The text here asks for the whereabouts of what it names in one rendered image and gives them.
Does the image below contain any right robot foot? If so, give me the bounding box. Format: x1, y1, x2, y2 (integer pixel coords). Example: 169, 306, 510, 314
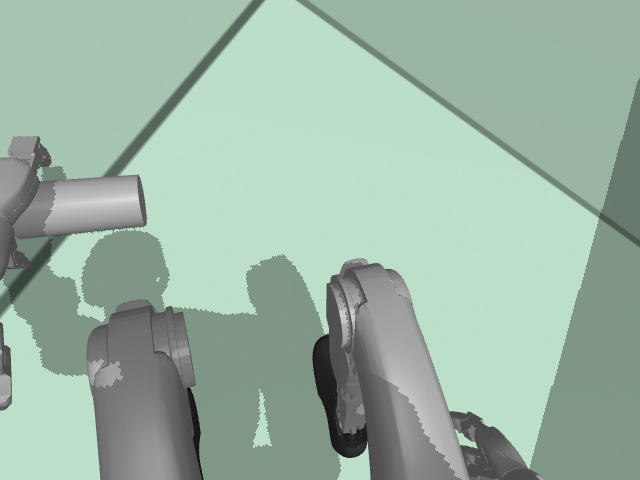
313, 335, 367, 458

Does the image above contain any right robot hand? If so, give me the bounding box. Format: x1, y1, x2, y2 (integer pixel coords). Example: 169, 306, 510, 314
449, 411, 528, 480

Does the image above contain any left robot hand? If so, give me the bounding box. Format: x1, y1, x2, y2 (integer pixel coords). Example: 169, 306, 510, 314
0, 136, 52, 269

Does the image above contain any bottle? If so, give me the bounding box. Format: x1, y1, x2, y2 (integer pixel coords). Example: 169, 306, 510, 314
12, 175, 147, 239

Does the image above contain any left robot foot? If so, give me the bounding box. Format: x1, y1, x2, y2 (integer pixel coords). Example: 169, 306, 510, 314
187, 387, 204, 480

